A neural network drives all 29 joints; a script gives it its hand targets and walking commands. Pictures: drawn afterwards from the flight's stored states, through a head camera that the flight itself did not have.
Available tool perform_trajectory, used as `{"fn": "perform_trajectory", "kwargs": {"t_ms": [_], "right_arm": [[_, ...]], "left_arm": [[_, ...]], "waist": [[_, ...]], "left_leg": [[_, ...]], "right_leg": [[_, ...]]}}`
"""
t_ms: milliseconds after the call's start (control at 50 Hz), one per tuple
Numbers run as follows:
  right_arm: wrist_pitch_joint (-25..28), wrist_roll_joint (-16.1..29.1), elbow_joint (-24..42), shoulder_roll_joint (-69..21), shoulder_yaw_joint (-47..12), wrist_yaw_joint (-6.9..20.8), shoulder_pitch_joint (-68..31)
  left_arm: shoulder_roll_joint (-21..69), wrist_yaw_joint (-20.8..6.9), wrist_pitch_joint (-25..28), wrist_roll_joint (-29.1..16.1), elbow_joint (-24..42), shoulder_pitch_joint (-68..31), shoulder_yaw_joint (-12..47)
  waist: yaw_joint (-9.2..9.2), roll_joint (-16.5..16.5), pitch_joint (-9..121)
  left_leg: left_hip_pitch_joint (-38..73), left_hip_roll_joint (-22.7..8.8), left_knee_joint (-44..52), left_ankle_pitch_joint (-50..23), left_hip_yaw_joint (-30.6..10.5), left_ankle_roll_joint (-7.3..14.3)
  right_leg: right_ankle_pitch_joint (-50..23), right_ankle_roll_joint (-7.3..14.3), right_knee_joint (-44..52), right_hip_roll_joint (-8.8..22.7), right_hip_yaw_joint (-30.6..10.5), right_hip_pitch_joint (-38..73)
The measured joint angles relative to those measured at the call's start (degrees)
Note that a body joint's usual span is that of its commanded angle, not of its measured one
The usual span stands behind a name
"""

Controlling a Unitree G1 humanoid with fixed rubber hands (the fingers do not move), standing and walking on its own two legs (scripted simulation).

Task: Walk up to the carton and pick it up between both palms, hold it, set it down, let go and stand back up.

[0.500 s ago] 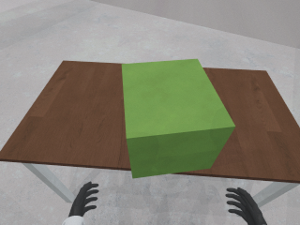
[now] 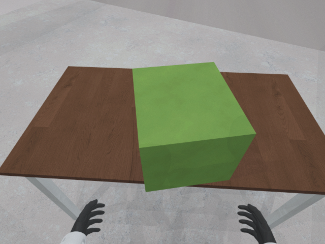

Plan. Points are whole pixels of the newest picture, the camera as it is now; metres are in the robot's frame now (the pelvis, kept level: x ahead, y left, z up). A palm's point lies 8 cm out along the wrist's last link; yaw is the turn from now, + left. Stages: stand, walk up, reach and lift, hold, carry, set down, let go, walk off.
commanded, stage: set down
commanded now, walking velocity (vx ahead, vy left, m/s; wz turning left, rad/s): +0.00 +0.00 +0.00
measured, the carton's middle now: (181, 124) +0.47 -0.03 -0.01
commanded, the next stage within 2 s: let go in 0.10 s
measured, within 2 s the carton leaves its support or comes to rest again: neither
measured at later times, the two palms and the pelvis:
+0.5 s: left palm (81, 234) +0.15 +0.22 -0.07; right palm (269, 241) +0.16 -0.24 -0.08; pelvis -0.01 -0.01 +0.00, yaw +0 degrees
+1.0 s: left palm out of the picture +0.07 +0.27 -0.10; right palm out of the picture +0.07 -0.27 -0.09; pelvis -0.03 +0.00 -0.01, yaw +2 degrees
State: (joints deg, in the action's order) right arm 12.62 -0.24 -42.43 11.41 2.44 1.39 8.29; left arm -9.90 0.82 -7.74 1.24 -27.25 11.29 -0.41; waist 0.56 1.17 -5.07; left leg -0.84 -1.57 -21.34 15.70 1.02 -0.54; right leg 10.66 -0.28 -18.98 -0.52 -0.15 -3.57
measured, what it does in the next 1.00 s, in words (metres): stands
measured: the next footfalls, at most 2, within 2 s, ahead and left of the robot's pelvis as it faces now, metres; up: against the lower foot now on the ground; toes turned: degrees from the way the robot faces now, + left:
none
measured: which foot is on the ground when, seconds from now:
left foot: down 0.00-1.00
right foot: down 0.00-1.00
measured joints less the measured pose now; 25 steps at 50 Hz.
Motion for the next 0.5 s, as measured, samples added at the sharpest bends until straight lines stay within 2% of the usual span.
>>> {"fn": "perform_trajectory", "kwargs": {"t_ms": [360,500], "right_arm": [[-0.1,-0.8,0.9,0.1,0.5,-0.7,0.7],[-0.2,-0.8,1.8,0.1,0.5,-0.6,1.1]], "left_arm": [[-0.3,-0.8,-0.3,-0.6,-0.5,-0.8,-0.1],[-0.4,-0.3,0.2,-0.6,0.3,-0.4,0.0]], "waist": [[0.19,0.1,-0.7],[0.37,-0.1,-0.4]], "left_leg": [[-0.1,-0.3,-0.3,-0.2,-0.2,-0.4],[-0.7,-0.3,-0.4,-0.3,-0.4,-0.6]], "right_leg": [[0.2,0.4,-0.8,-0.3,0.2,-0.3],[0.3,0.5,-1.4,-0.3,0.4,-1.0]]}}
